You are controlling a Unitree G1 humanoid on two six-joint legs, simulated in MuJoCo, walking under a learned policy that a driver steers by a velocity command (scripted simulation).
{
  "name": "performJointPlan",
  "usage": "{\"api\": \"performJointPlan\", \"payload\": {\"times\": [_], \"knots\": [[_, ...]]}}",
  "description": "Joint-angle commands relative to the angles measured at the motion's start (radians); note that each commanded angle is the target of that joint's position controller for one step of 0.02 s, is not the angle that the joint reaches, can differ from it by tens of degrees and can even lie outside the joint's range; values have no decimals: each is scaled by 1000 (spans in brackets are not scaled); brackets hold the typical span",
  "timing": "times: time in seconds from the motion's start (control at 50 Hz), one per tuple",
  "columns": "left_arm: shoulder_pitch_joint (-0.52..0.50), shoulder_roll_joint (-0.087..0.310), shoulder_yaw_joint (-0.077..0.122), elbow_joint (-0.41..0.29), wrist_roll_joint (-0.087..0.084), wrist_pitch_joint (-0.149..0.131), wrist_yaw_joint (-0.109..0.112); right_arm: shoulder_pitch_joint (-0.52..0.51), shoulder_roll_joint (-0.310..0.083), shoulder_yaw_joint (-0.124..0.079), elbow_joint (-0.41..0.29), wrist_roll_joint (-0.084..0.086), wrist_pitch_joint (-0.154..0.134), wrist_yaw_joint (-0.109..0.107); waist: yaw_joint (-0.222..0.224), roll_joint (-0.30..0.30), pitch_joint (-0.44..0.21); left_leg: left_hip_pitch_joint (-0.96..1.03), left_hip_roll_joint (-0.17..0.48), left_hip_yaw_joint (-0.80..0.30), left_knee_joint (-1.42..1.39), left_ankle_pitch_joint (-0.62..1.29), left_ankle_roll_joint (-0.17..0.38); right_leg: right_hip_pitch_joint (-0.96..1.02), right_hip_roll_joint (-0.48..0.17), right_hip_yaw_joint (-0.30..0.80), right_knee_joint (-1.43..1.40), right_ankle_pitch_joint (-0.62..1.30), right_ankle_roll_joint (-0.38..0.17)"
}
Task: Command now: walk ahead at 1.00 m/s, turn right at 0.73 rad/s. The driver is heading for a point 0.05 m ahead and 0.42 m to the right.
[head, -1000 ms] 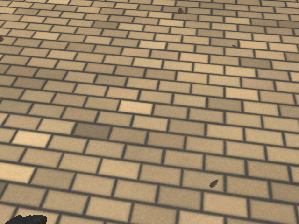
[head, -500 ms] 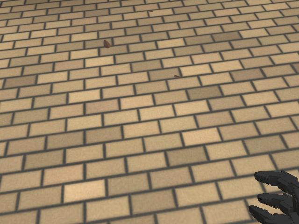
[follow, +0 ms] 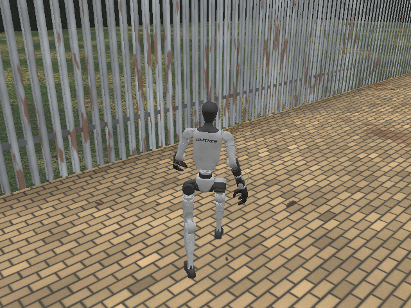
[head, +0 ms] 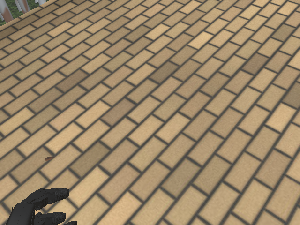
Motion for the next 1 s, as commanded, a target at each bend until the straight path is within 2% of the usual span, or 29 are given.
{"api": "performJointPlan", "payload": {"times": [0.02,0.06,0.08,0.1,0.12,0.14,0.16,0.18,0.24,0.28,0.32,0.36,0.42,0.46,0.5,0.52,0.54,0.56,0.58,0.6,0.64,0.68,0.74,0.84,0.92,0.94,0.96,0.98,1.0], "knots": [[-101,41,9,-85,1,-31,-19,-44,-208,-33,-60,5,-11,-4,87,69,92,-180,259,-44,-52,1183,129,247,121,-116,-147,-12,-52],[78,115,50,-54,-1,-22,-11,-66,-267,-43,-59,9,6,-9,226,162,-28,-108,307,-49,215,1604,155,448,191,-124,-171,-155,-100],[321,176,87,15,-2,-10,3,-120,-262,-39,-68,9,12,-9,354,166,-140,-197,296,-54,456,1627,151,736,197,-101,-249,-114,-139],[528,224,111,94,-4,4,25,-161,-228,-28,-82,18,7,-16,434,71,-193,-463,199,-61,851,1095,114,1081,125,49,-333,-73,-165],[432,297,104,79,8,-9,28,12,-22,30,-122,10,-27,1,195,-313,-308,-865,4,-155,1276,-66,79,1369,-107,552,-388,-227,-299],[450,197,82,74,26,-26,22,-27,-102,25,-132,54,-74,13,253,-190,-489,-951,9,-378,1332,-29,114,1369,-195,871,-622,-617,-351],[451,161,73,91,34,-46,20,-191,-129,15,-171,92,-84,8,277,-74,-283,-1010,41,-374,1305,17,127,1203,-185,818,-702,-630,-296],[386,147,63,111,34,-67,15,-257,-100,24,-200,89,-86,2,212,55,-114,-1017,86,-367,1200,75,132,998,-163,710,-725,-521,-265],[196,41,25,96,61,-86,17,-169,-93,14,-140,36,-34,7,67,33,-13,-813,168,-352,1040,135,87,652,-68,380,-714,80,-204],[205,46,22,124,34,-89,32,-184,-66,18,-144,13,-15,12,57,29,12,-782,168,-304,905,159,42,563,-35,244,-727,365,-178],[211,78,27,144,39,-88,55,-288,-19,36,-184,-3,-20,19,74,23,39,-758,131,-244,697,326,10,484,35,116,-733,506,-151],[286,81,29,174,34,-80,72,-392,14,50,-196,-13,-39,39,146,29,9,-660,65,-197,435,623,12,488,98,48,-715,410,-112],[373,108,35,229,25,-66,81,-475,-16,39,-229,-1,-46,62,187,-24,-18,-630,20,-225,251,820,45,618,39,108,-697,253,-76],[379,100,36,250,28,-52,85,-460,-61,20,-230,-10,-45,64,161,-49,-40,-607,7,-262,219,767,76,712,11,160,-608,237,-56],[315,124,46,233,32,-33,89,-299,-113,-6,-186,-23,-47,49,51,-63,-110,-473,-23,-254,196,703,95,765,31,189,-398,411,-21],[277,116,43,200,37,-24,87,-186,-151,-16,-162,-30,-48,39,-4,-16,-197,-299,64,-296,221,991,113,707,88,171,-165,302,28],[450,9,15,198,45,-19,78,-160,-192,-9,-181,-66,-41,30,68,240,-388,67,375,-542,377,1473,290,422,208,162,282,-401,102],[566,32,2,215,15,-15,65,-145,-131,4,-206,-49,-26,36,65,328,-616,245,526,-823,345,1406,423,271,258,251,524,-757,127],[480,155,36,203,4,5,64,-202,-102,5,-245,-26,-1,27,39,175,-618,158,492,-765,290,1112,393,256,179,277,589,-678,138],[355,180,49,158,-3,27,70,-274,-76,11,-250,-10,24,12,53,99,-482,6,444,-669,228,830,358,202,128,196,548,-587,151],[309,137,50,143,-5,78,90,-357,-46,23,-226,-16,53,-11,116,102,-217,-362,353,-514,99,499,311,230,61,133,443,-498,166],[360,70,41,144,-2,105,103,-426,-60,14,-219,-29,56,-11,166,163,-126,-575,296,-366,11,422,286,342,49,78,308,-491,171],[310,61,38,114,18,94,101,-442,-100,-12,-208,-19,48,-17,154,127,-182,-533,338,-283,8,541,307,377,0,60,131,-377,156],[247,102,58,93,18,98,72,-484,-131,-32,-185,3,78,-23,151,147,-191,-493,361,-180,4,350,264,486,9,-5,-85,-262,99],[294,131,90,116,30,106,72,-475,-102,-37,-142,34,104,-13,185,85,-146,-496,316,-106,176,133,146,617,67,-28,-350,-218,5],[329,194,112,118,38,101,85,-430,-65,-32,-119,30,117,-7,184,-96,-70,-613,218,-28,396,10,62,653,-17,172,-539,-89,-66],[299,316,129,74,42,87,101,-449,-51,-27,-174,-4,120,-11,132,-340,-13,-920,37,-57,690,-225,-36,701,-209,598,-652,-4,-233],[278,296,125,62,71,54,94,-564,-64,-32,-206,-13,108,-18,180,-229,-63,-961,4,-267,855,-212,-14,649,-217,644,-688,-83,-285],[232,281,120,59,67,27,91,-559,-75,-37,-204,5,101,-21,144,-167,-72,-976,11,-320,877,-111,14,660,-183,569,-695,-124,-235]]}}
Velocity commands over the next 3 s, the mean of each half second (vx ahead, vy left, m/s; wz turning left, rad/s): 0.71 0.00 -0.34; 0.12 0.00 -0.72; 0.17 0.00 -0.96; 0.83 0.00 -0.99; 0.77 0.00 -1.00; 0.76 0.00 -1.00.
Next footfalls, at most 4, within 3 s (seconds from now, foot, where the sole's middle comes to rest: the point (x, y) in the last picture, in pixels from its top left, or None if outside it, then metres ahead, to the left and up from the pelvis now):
0.10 right None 0.29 -0.09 -0.75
0.52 left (142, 176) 0.70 0.03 -0.75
0.94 right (195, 201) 0.55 -0.19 -0.75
1.40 left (161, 171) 0.71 -0.06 -0.75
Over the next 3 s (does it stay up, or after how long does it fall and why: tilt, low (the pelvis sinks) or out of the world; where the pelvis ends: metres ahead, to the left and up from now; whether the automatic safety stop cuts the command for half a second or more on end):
stays up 0.36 -1.09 0.01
